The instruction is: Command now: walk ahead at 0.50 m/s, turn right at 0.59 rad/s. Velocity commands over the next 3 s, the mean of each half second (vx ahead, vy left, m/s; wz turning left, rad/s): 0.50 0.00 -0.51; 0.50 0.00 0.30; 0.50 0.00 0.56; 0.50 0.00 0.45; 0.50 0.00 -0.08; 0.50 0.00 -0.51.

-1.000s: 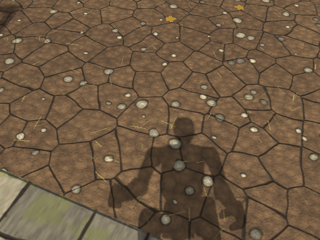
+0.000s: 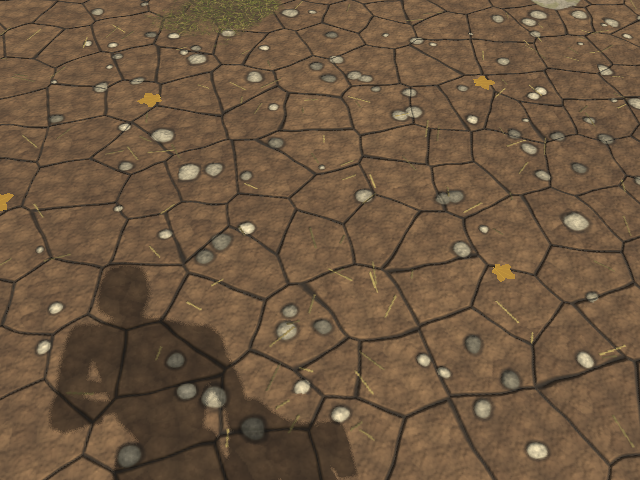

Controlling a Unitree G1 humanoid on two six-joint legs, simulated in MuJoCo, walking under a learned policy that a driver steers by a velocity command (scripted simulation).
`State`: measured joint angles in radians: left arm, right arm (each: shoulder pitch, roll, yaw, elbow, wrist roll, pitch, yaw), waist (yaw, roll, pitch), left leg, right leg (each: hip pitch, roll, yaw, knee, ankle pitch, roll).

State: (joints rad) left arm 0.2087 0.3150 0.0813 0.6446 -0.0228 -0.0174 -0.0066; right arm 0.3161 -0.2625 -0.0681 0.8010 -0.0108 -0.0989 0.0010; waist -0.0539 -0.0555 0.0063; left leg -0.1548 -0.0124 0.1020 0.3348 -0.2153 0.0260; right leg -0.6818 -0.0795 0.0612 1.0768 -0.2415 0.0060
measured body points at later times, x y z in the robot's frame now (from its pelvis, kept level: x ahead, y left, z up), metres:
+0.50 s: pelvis +0.27 -0.09 +0.00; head +0.30 -0.10 +0.45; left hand +0.43 +0.16 -0.10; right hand +0.36 -0.39 -0.10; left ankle +0.39 +0.07 -0.67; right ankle +0.25 -0.16 -0.74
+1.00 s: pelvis +0.57 -0.07 +0.00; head +0.61 -0.06 +0.44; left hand +0.74 +0.19 -0.10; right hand +0.66 -0.36 -0.11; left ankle +0.61 -0.01 -0.74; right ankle +0.58 -0.25 -0.67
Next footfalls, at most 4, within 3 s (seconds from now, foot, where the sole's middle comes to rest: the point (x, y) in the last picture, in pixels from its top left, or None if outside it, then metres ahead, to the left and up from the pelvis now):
0.26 right None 0.29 -0.17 -0.78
0.80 left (312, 406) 0.65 -0.01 -0.78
1.28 right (391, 304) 0.91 -0.22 -0.78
1.80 left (253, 248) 1.10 0.13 -0.78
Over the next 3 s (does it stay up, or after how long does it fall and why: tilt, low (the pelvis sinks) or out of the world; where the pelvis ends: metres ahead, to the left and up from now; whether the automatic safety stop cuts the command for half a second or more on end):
stays up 1.61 0.25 0.00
